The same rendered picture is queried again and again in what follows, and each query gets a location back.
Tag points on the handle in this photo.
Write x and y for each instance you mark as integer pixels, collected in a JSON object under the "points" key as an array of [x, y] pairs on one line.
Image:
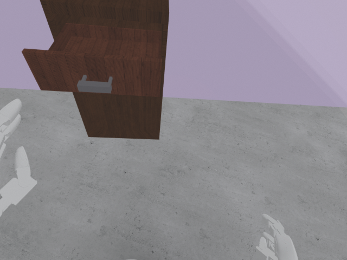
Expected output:
{"points": [[94, 86]]}

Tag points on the drawer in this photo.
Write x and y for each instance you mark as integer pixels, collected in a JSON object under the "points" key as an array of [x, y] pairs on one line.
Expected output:
{"points": [[131, 56]]}

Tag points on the right robot hand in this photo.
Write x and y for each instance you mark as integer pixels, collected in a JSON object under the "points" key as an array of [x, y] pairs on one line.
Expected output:
{"points": [[281, 246]]}

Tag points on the cabinet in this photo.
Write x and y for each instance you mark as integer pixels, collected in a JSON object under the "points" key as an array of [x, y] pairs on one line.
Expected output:
{"points": [[112, 115]]}

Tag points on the left robot hand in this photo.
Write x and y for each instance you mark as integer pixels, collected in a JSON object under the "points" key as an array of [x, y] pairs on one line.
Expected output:
{"points": [[16, 189]]}

